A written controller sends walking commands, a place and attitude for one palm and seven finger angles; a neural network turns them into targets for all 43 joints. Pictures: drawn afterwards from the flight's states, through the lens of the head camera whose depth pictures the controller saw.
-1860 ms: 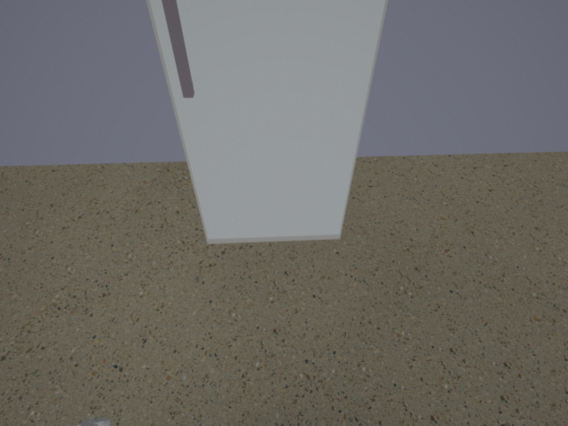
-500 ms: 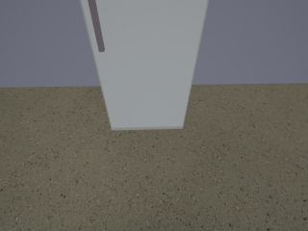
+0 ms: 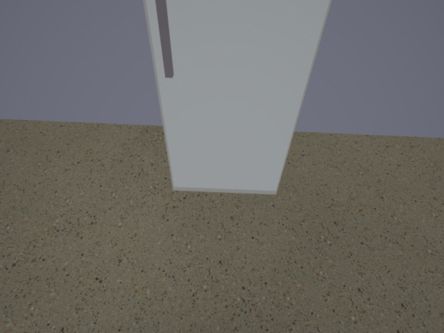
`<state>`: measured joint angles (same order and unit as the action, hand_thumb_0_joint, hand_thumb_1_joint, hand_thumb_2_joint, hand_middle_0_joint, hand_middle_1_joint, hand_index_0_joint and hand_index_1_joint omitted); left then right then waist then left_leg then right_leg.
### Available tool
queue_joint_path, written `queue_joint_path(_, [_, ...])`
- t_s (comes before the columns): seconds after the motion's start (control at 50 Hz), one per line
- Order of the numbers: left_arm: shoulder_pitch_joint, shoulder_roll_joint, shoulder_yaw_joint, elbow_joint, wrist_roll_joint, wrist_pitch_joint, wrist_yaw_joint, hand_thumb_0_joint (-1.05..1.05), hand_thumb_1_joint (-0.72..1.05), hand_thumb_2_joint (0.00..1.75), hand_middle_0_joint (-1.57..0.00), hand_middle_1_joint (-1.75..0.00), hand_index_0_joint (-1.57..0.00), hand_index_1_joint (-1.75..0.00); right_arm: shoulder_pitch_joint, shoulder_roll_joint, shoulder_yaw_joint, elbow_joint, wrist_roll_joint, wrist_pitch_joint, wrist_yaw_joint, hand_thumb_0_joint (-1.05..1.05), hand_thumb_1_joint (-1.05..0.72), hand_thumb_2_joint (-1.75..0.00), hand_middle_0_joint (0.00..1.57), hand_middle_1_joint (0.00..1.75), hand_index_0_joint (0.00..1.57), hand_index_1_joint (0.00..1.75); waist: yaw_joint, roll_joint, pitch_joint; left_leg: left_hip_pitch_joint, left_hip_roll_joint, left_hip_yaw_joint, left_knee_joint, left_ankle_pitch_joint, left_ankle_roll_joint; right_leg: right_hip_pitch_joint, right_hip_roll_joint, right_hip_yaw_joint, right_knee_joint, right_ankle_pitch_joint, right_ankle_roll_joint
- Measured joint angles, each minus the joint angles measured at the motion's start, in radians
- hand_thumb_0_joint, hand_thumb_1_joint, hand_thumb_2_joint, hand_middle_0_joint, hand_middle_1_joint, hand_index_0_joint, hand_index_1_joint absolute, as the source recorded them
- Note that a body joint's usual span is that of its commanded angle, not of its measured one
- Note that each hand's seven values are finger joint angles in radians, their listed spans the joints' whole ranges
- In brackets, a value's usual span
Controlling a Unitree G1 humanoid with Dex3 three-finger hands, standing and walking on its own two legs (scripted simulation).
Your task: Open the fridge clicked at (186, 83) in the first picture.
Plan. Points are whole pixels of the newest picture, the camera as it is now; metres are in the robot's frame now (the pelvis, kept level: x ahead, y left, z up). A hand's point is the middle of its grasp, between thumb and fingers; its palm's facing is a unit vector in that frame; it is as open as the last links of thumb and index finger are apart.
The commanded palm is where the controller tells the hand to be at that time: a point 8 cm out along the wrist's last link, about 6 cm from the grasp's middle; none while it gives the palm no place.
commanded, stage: take the last steps up to it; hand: left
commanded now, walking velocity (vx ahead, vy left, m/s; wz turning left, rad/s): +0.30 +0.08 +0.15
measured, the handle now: (165, 30) +0.94 +0.25 +0.15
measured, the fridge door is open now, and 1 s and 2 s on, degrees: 0 0 0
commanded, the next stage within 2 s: come to a stop and stand still in 1.14 s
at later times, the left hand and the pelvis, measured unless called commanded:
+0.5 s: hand (112, 330) +0.17 +0.24 -0.17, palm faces +0.04 -0.98 -0.18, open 7.3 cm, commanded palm none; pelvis +0.13 +0.06 +0.00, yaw +1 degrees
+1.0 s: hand (142, 261) +0.32 +0.22 -0.18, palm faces +0.13 -0.97 -0.19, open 7.2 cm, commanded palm none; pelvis +0.33 +0.04 +0.00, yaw +3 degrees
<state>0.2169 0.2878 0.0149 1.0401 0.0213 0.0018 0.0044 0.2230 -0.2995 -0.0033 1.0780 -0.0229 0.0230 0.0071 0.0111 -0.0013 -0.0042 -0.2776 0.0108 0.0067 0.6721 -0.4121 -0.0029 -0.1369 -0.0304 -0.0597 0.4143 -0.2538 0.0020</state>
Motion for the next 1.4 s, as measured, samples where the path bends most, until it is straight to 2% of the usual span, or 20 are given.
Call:
queue_joint_path(0.04, [0.037, -0.015, 0.004, 0.001, 0.003, -0.006, -0.003, 0.01, 0.9, 0.9, -0.2, -0.3, -0.2, -0.3, 0.03, 0.02, -0.005, -0.008, 0.002, -0.002, 0.008, 0.01, -0.91, -0.9, 0.2, 0.3, 0.2, 0.3, 0.001, -0.012, 0.001, -0.021, 0.009, 0.03, 0.027, -0.007, 0.001, 0.016, -0.02, -0.011, 0.004, -0.015, 0.012])
queue_joint_path(0.1, [0.092, -0.032, 0.008, 0.014, 0.002, -0.002, -0.006, 0.01, 0.9, 0.9, -0.2, -0.3, -0.2, -0.3, 0.072, 0.047, -0.009, -0.023, 0.005, -0.018, 0.014, 0.01, -0.91, -0.9, 0.2, 0.3, 0.2, 0.3, -0.001, -0.024, 0.006, 0.011, 0.02, 0.069, -0.096, 0.05, 0.0, 0.02, -0.051, -0.023, 0.063, -0.068, 0.038])
queue_joint_path(0.14, [0.121, -0.042, 0.012, 0.028, -0.002, 0.015, -0.006, 0.01, 0.9, 0.9, -0.2, -0.3, -0.2, -0.3, 0.093, 0.067, -0.014, -0.029, -0.001, -0.037, 0.008, 0.01, -0.91, -0.9, 0.2, 0.3, 0.2, 0.3, -0.003, -0.034, 0.01, 0.009, 0.005, 0.087, -0.09, 0.132, 0.027, -0.032, -0.068, -0.008, 0.209, -0.178, 0.022])
queue_joint_path(0.18, [0.139, -0.055, 0.014, 0.046, 0.001, 0.033, -0.005, 0.01, 0.9, 0.9, -0.2, -0.29, -0.2, -0.3, 0.114, 0.094, -0.015, -0.029, -0.002, -0.049, 0.0, 0.01, -0.91, -0.9, 0.2, 0.3, 0.2, 0.3, -0.004, -0.038, 0.011, 0.023, -0.005, 0.106, -0.085, 0.115, 0.057, -0.132, -0.056, 0.016, 0.437, -0.238, 0.0])
queue_joint_path(0.22, [0.143, -0.065, 0.017, 0.058, 0.004, 0.033, -0.009, 0.01, 0.9, 0.9, -0.2, -0.29, -0.2, -0.3, 0.142, 0.123, -0.01, -0.02, 0.0, -0.058, -0.009, 0.01, -0.91, -0.9, 0.2, 0.3, 0.2, 0.3, -0.014, -0.042, 0.012, 0.061, -0.017, 0.113, -0.139, 0.115, 0.07, -0.224, -0.05, 0.013, 0.602, -0.191, -0.01])
queue_joint_path(0.26, [0.137, -0.075, 0.02, 0.059, 0.006, 0.024, -0.013, 0.01, 0.9, 0.9, -0.2, -0.29, -0.2, -0.3, 0.171, 0.152, -0.005, -0.001, 0.004, -0.068, -0.016, 0.01, -0.91, -0.9, 0.2, 0.3, 0.2, 0.3, -0.018, -0.044, 0.014, 0.106, -0.031, 0.114, -0.212, 0.141, 0.072, -0.292, -0.053, 0.001, 0.663, -0.12, -0.005])
queue_joint_path(0.44, [0.055, -0.118, 0.037, 0.033, 0.007, 0.017, -0.004, 0.02, 0.93, 0.9, -0.2, -0.29, -0.2, -0.3, 0.264, 0.235, -0.002, 0.083, 0.012, -0.096, -0.036, 0.01, -0.91, -0.9, 0.21, 0.3, 0.2, 0.3, -0.032, -0.036, 0.027, 0.269, -0.073, 0.107, -0.397, 0.157, 0.083, -0.429, -0.08, -0.009, 0.542, 0.044, 0.03])
queue_joint_path(0.6, [-0.05, -0.126, 0.044, 0.0, -0.001, 0.005, -0.012, 0.02, 0.93, 0.9, -0.2, -0.29, -0.19, -0.3, 0.293, 0.232, -0.014, 0.11, -0.001, -0.101, -0.043, 0.01, -0.91, -0.9, 0.21, 0.3, 0.2, 0.3, -0.068, -0.004, 0.053, 0.368, -0.056, 0.107, -0.387, 0.051, 0.051, -0.388, -0.059, -0.036, 0.319, 0.04, -0.004])
queue_joint_path(0.64, [-0.074, -0.133, 0.042, -0.018, -0.001, -0.008, -0.014, 0.01, 0.92, 0.9, -0.19, -0.29, -0.19, -0.3, 0.294, 0.222, -0.016, 0.115, -0.002, -0.099, -0.044, 0.01, -0.91, -0.9, 0.21, 0.3, 0.2, 0.3, -0.074, 0.011, 0.062, 0.38, -0.036, 0.106, -0.343, -0.002, 0.035, -0.342, -0.035, -0.052, 0.25, 0.025, -0.024])
queue_joint_path(0.68, [-0.088, -0.131, 0.039, -0.042, 0.004, -0.04, -0.014, 0.01, 0.92, 0.9, -0.2, -0.29, -0.19, -0.3, 0.301, 0.22, -0.019, 0.119, 0.005, -0.093, -0.04, 0.01, -0.91, -0.9, 0.21, 0.3, 0.2, 0.3, -0.068, 0.008, 0.066, 0.331, -0.016, 0.1, -0.17, -0.076, 0.027, -0.28, -0.021, -0.064, 0.177, 0.1, -0.055])
queue_joint_path(0.74, [-0.09, -0.142, 0.036, -0.056, -0.003, -0.074, -0.006, 0.01, 0.91, 0.9, -0.2, -0.29, -0.2, -0.3, 0.255, 0.199, -0.029, 0.114, 0.014, -0.07, -0.029, 0.01, -0.91, -0.9, 0.21, 0.3, 0.2, 0.3, -0.052, 0.02, 0.078, 0.109, 0.008, 0.045, 0.36, -0.08, 0.036, -0.255, -0.007, -0.093, 0.239, 0.04, -0.07])
queue_joint_path(0.8, [-0.05, -0.156, 0.034, -0.04, -0.005, -0.074, 0.009, 0.0, 0.91, 0.9, -0.2, -0.29, -0.2, -0.3, 0.181, 0.163, -0.045, 0.078, 0.004, -0.051, -0.023, 0.01, -0.91, -0.9, 0.21, 0.3, 0.2, 0.3, -0.042, 0.031, 0.06, -0.076, 0.048, 0.033, 0.553, 0.028, 0.033, -0.181, 0.013, -0.11, 0.167, 0.018, -0.059])
queue_joint_path(0.9, [0.029, -0.124, 0.048, -0.005, 0.0, -0.073, 0.024, -0.02, 0.95, 0.9, -0.2, -0.29, -0.2, -0.3, 0.058, 0.127, -0.059, -0.012, -0.004, -0.046, -0.015, 0.01, -0.91, -0.9, 0.2, 0.3, 0.2, 0.3, -0.032, 0.025, 0.023, -0.235, 0.11, 0.048, 0.377, 0.127, -0.002, -0.085, 0.032, -0.118, 0.04, 0.032, -0.059])
queue_joint_path(1.04, [0.13, -0.112, 0.033, 0.052, 0.003, -0.056, 0.004, 0.0, 0.92, 0.9, -0.2, -0.29, -0.2, -0.3, -0.054, 0.12, -0.051, -0.074, -0.001, -0.056, 0.008, 0.01, -0.92, -0.9, 0.2, 0.3, 0.19, 0.3, 0.019, 0.006, 0.02, -0.182, 0.1, 0.081, 0.033, 0.173, -0.007, 0.014, 0.024, -0.11, 0.005, -0.026, -0.022])
queue_joint_path(1.1, [0.177, -0.116, 0.033, 0.068, 0.0, -0.045, 0.003, 0.0, 0.92, 0.9, -0.2, -0.29, -0.2, -0.3, -0.071, 0.123, -0.04, -0.086, -0.001, -0.07, 0.009, 0.01, -0.91, -0.9, 0.2, 0.3, 0.2, 0.3, 0.038, 0.0, 0.025, -0.084, 0.074, 0.107, -0.106, 0.204, 0.005, 0.03, 0.008, -0.102, 0.072, -0.097, 0.005])
queue_joint_path(1.14, [0.184, -0.114, 0.034, 0.08, -0.003, -0.027, 0.003, 0.0, 0.91, 0.9, -0.2, -0.29, -0.2, -0.3, -0.082, 0.138, -0.033, -0.091, -0.006, -0.084, 0.003, 0.01, -0.91, -0.9, 0.2, 0.3, 0.2, 0.3, 0.041, -0.028, 0.044, -0.073, 0.051, 0.131, -0.074, 0.201, 0.04, -0.032, -0.023, -0.066, 0.261, -0.189, -0.008])
queue_joint_path(1.2, [0.171, -0.118, 0.033, 0.091, -0.001, -0.009, 0.003, 0.01, 0.91, 0.9, -0.2, -0.29, -0.2, -0.3, -0.064, 0.159, -0.02, -0.09, -0.003, -0.089, -0.012, 0.0, -0.91, -0.9, 0.2, 0.3, 0.2, 0.3, 0.034, -0.033, 0.056, -0.024, 0.036, 0.154, -0.095, 0.162, 0.067, -0.18, -0.026, -0.019, 0.596, -0.229, -0.018])
queue_joint_path(1.24, [0.156, -0.12, 0.037, 0.085, 0.002, -0.007, 0.001, 0.01, 0.91, 0.9, -0.2, -0.29, -0.2, -0.3, -0.041, 0.166, -0.036, -0.086, 0.011, -0.096, -0.033, -0.01, -0.94, -0.9, 0.21, 0.3, 0.2, 0.3, 0.026, -0.037, 0.054, 0.021, 0.021, 0.166, -0.159, 0.177, 0.064, -0.257, -0.039, -0.008, 0.68, -0.168, -0.01])
queue_joint_path(1.32, [0.109, -0.125, 0.036, 0.059, 0.0, -0.003, 0.01, 0.01, 0.91, 0.9, -0.2, -0.29, -0.19, -0.3, 0.004, 0.148, -0.032, -0.05, 0.009, -0.094, -0.046, -0.02, -0.96, -0.9, 0.21, 0.3, 0.2, 0.3, 0.013, -0.04, 0.044, 0.091, -0.005, 0.173, -0.265, 0.204, 0.071, -0.325, -0.058, 0.002, 0.61, -0.071, 0.017])
queue_joint_path(1.4, [0.05, -0.126, 0.027, 0.037, -0.005, 0.009, 0.025, 0.01, 0.91, 0.9, -0.19, -0.29, -0.19, -0.3, 0.038, 0.16, -0.017, 0.001, 0.007, -0.066, -0.051, -0.01, -0.95, -0.9, 0.21, 0.3, 0.2, 0.3, 0.0, -0.04, 0.051, 0.127, -0.01, 0.161, -0.282, 0.191, 0.061, -0.283, -0.051, 0.008, 0.408, -0.039, 0.032])
